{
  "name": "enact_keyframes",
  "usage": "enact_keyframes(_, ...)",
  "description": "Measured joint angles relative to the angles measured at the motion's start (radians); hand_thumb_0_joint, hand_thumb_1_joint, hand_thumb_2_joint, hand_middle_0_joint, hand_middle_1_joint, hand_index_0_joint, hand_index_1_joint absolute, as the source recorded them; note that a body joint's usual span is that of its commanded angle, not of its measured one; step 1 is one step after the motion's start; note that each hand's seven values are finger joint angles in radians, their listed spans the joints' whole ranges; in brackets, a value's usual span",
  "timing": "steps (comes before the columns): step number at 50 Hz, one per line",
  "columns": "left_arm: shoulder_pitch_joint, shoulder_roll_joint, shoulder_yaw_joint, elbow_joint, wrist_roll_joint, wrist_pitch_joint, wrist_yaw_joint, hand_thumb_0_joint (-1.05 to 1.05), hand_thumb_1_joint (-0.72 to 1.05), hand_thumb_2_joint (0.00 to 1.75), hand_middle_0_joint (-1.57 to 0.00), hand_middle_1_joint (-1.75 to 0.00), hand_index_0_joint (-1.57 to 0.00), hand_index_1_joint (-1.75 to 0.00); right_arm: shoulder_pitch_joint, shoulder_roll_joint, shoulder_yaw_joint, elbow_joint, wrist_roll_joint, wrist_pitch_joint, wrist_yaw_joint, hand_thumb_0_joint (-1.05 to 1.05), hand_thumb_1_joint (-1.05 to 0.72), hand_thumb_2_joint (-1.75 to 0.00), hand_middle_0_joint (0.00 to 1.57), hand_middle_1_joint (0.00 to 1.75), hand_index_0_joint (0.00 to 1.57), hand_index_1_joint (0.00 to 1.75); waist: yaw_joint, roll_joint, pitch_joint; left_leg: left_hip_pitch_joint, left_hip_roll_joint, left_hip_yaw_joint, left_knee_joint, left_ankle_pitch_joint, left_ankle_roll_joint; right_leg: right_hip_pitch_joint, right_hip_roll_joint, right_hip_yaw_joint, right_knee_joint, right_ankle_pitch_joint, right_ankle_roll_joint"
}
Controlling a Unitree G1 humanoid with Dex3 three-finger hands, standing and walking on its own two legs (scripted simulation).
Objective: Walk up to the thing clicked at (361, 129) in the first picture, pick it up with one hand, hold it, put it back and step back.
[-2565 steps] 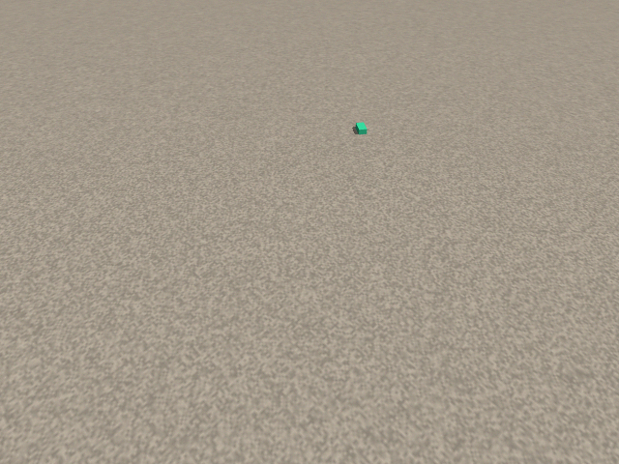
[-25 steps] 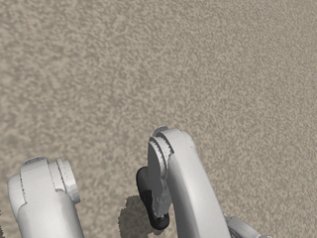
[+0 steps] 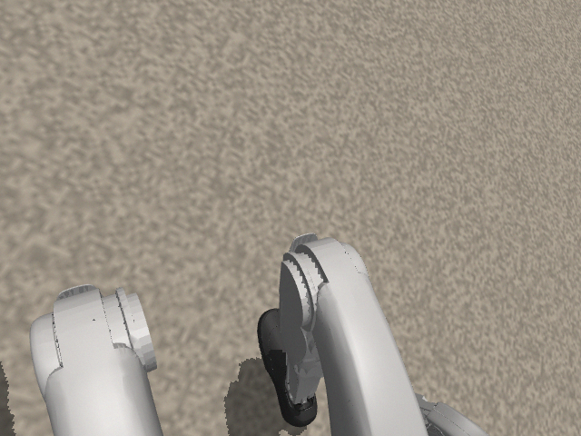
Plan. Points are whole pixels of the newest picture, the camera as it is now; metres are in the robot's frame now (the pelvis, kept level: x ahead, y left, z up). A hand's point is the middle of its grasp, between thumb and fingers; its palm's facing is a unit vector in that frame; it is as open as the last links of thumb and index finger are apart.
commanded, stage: settle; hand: left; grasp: from above
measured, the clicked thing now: out of the picture +0.38 +0.35 -0.28
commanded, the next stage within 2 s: lift in 0.56 s
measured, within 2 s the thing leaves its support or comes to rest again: leaves its support in 0.02 s
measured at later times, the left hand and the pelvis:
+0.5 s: hand out of the picture +0.35 +0.33 -0.15, palm faces -0.37 -0.22 -0.90, open 7.7 cm; pelvis +0.00 -0.01 +0.03, yaw +5 degrees
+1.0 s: hand out of the picture +0.34 +0.34 -0.07, palm faces -0.37 -0.21 -0.90, open 7.7 cm; pelvis +0.00 -0.02 +0.08, yaw +7 degrees
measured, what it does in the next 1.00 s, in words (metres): rises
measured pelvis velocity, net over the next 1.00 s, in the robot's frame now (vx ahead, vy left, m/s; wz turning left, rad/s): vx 0.00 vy -0.02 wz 0.13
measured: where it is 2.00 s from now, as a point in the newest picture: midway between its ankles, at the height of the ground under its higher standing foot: (220, 422)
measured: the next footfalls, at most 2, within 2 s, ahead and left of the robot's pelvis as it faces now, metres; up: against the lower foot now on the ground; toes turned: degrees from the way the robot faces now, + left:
none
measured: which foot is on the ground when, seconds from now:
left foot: down 0.00-1.00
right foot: down 0.00-1.00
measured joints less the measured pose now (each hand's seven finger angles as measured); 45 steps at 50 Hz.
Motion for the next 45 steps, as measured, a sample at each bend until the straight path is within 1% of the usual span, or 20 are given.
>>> enact_keyframes(2, 0.021, -0.013, 0.004, -0.043, -0.009, 0.006, -0.016, 0.03, 0.42, 0.00, -0.97, -0.11, -0.97, -0.08, 0.011, 0.003, -0.017, 0.008, 0.006, 0.006, 0.001, 0.01, -0.90, -0.89, 0.20, 0.30, 0.20, 0.30, 0.012, 0.007, -0.014, -0.004, -0.002, 0.003, 0.000, -0.002, -0.003, -0.005, -0.003, 0.002, 0.004, -0.004, -0.003)
enact_keyframes(3, 0.034, -0.023, -0.008, -0.072, -0.018, 0.011, -0.024, 0.03, 0.41, 0.00, -0.97, -0.11, -0.98, -0.08, 0.017, 0.006, -0.025, 0.011, 0.010, 0.011, 0.001, 0.01, -0.90, -0.89, 0.20, 0.30, 0.20, 0.30, 0.021, 0.012, -0.024, -0.005, -0.002, 0.005, -0.001, -0.003, -0.003, -0.008, -0.004, 0.005, 0.005, -0.007, -0.004)
enact_keyframes(6, 0.067, -0.067, -0.073, -0.154, -0.042, 0.026, -0.046, 0.03, 0.41, 0.00, -0.98, -0.11, -0.98, -0.07, 0.027, 0.015, -0.049, 0.024, 0.027, 0.025, 0.000, 0.01, -0.90, -0.89, 0.20, 0.30, 0.20, 0.30, 0.050, 0.032, -0.063, -0.008, 0.001, 0.019, -0.014, -0.007, -0.002, -0.015, -0.007, 0.014, 0.001, -0.014, -0.006)
enact_keyframes(9, 0.102, -0.121, -0.094, -0.234, -0.055, 0.040, -0.071, 0.03, 0.41, 0.00, -0.98, -0.10, -0.99, -0.06, 0.033, 0.027, -0.076, 0.027, 0.052, 0.044, -0.005, 0.01, -0.90, -0.89, 0.20, 0.30, 0.20, 0.30, 0.079, 0.060, -0.118, -0.013, 0.004, 0.036, -0.040, -0.008, 0.000, -0.026, -0.012, 0.025, -0.014, -0.018, -0.013)
enact_keyframes(10, 0.105, -0.138, -0.113, -0.245, -0.062, 0.048, -0.076, 0.03, 0.41, 0.00, -0.98, -0.10, -0.99, -0.06, 0.033, 0.031, -0.084, 0.028, 0.063, 0.049, -0.007, 0.01, -0.90, -0.89, 0.20, 0.30, 0.20, 0.30, 0.087, 0.068, -0.138, -0.013, 0.005, 0.044, -0.050, -0.008, 0.001, -0.029, -0.014, 0.030, -0.019, -0.020, -0.017)
enact_keyframes(12, 0.095, -0.166, -0.145, -0.236, -0.062, 0.065, -0.089, 0.03, 0.41, 0.00, -0.98, -0.10, -0.99, -0.06, 0.024, 0.037, -0.092, 0.028, 0.080, 0.060, -0.012, 0.01, -0.90, -0.89, 0.20, 0.30, 0.20, 0.30, 0.099, 0.082, -0.167, -0.008, 0.009, 0.059, -0.071, -0.006, 0.003, -0.031, -0.016, 0.041, -0.029, -0.021, -0.017)
enact_keyframes(14, 0.082, -0.186, -0.158, -0.223, -0.058, 0.079, -0.109, 0.02, 0.41, 0.00, -0.98, -0.10, -0.98, -0.06, 0.012, 0.041, -0.097, 0.016, 0.092, 0.071, -0.021, 0.01, -0.90, -0.89, 0.20, 0.30, 0.20, 0.30, 0.107, 0.093, -0.184, -0.003, 0.013, 0.073, -0.090, 0.000, 0.005, -0.032, -0.017, 0.052, -0.040, -0.017, -0.014)
enact_keyframes(16, 0.066, -0.201, -0.168, -0.213, -0.064, 0.090, -0.129, 0.03, 0.41, 0.00, -0.98, -0.11, -0.98, -0.07, 0.001, 0.042, -0.104, 0.001, 0.100, 0.074, -0.031, 0.01, -0.90, -0.89, 0.20, 0.30, 0.20, 0.30, 0.112, 0.102, -0.189, 0.002, 0.015, 0.084, -0.108, 0.010, 0.007, -0.032, -0.017, 0.060, -0.050, -0.009, -0.009)
enact_keyframes(20, 0.039, -0.217, -0.162, -0.215, -0.069, 0.091, -0.170, 0.03, 0.41, 0.00, -0.98, -0.13, -0.98, -0.09, -0.010, 0.045, -0.110, -0.018, 0.112, 0.079, -0.053, 0.01, -0.90, -0.89, 0.20, 0.30, 0.20, 0.30, 0.119, 0.104, -0.182, 0.012, 0.015, 0.098, -0.137, 0.030, 0.002, -0.032, -0.020, 0.072, -0.064, 0.006, -0.009)
enact_keyframes(22, 0.035, -0.222, -0.151, -0.230, -0.066, 0.086, -0.186, 0.03, 0.40, 0.00, -0.98, -0.14, -0.98, -0.11, -0.007, 0.046, -0.113, -0.021, 0.115, 0.085, -0.066, 0.01, -0.91, -0.89, 0.19, 0.30, 0.20, 0.30, 0.121, 0.103, -0.181, 0.016, 0.013, 0.101, -0.148, 0.036, -0.003, -0.033, -0.023, 0.074, -0.068, 0.010, -0.010)
enact_keyframes(27, 0.058, -0.234, -0.137, -0.295, -0.062, 0.082, -0.212, 0.02, 0.39, 0.01, -0.99, -0.15, -0.98, -0.12, 0.020, 0.052, -0.124, -0.015, 0.127, 0.117, -0.099, 0.01, -0.91, -0.90, 0.19, 0.30, 0.20, 0.30, 0.126, 0.102, -0.202, 0.023, 0.008, 0.106, -0.172, 0.039, -0.016, -0.034, -0.031, 0.077, -0.078, 0.007, -0.014)
enact_keyframes(32, 0.078, -0.238, -0.139, -0.340, -0.061, 0.090, -0.236, 0.02, 0.38, 0.03, -1.00, -0.13, -0.99, -0.11, 0.043, 0.058, -0.140, -0.010, 0.139, 0.157, -0.132, 0.01, -0.91, -0.90, 0.19, 0.30, 0.20, 0.30, 0.132, 0.110, -0.225, 0.043, 0.009, 0.113, -0.201, 0.036, -0.021, -0.021, -0.036, 0.081, -0.097, 0.002, -0.020)
enact_keyframes(35, 0.073, -0.235, -0.148, -0.336, -0.071, 0.097, -0.251, 0.02, 0.37, 0.05, -1.00, -0.12, -1.00, -0.10, 0.050, 0.059, -0.145, -0.010, 0.143, 0.170, -0.150, 0.01, -0.91, -0.90, 0.20, 0.30, 0.20, 0.30, 0.135, 0.115, -0.230, 0.058, 0.010, 0.119, -0.222, 0.037, -0.020, -0.008, -0.037, 0.084, -0.114, 0.002, -0.021)
enact_keyframes(38, 0.072, -0.234, -0.154, -0.339, -0.086, 0.099, -0.277, 0.02, 0.36, 0.05, -1.02, -0.11, -1.01, -0.09, 0.056, 0.059, -0.150, -0.015, 0.148, 0.179, -0.163, 0.01, -0.91, -0.90, 0.20, 0.30, 0.20, 0.30, 0.137, 0.120, -0.228, 0.072, 0.012, 0.123, -0.240, 0.040, -0.017, 0.005, -0.038, 0.086, -0.131, 0.004, -0.021)
enact_keyframes(41, 0.090, -0.245, -0.157, -0.379, -0.109, 0.103, -0.310, 0.02, 0.35, 0.05, -1.03, -0.09, -1.02, -0.07, 0.067, 0.058, -0.156, -0.021, 0.156, 0.186, -0.174, 0.01, -0.91, -0.90, 0.20, 0.30, 0.20, 0.30, 0.144, 0.124, -0.230, 0.084, 0.011, 0.126, -0.258, 0.043, -0.016, 0.020, -0.040, 0.086, -0.149, 0.005, -0.021)
enact_keyframes(45, 0.138, -0.267, -0.158, -0.462, -0.113, 0.100, -0.347, 0.02, 0.34, 0.05, -1.05, -0.07, -1.04, -0.06, 0.082, 0.060, -0.166, -0.028, 0.174, 0.207, -0.190, 0.01, -0.91, -0.90, 0.20, 0.30, 0.20, 0.30, 0.154, 0.131, -0.246, 0.104, 0.008, 0.130, -0.285, 0.045, -0.015, 0.043, -0.047, 0.086, -0.174, 0.001, -0.023)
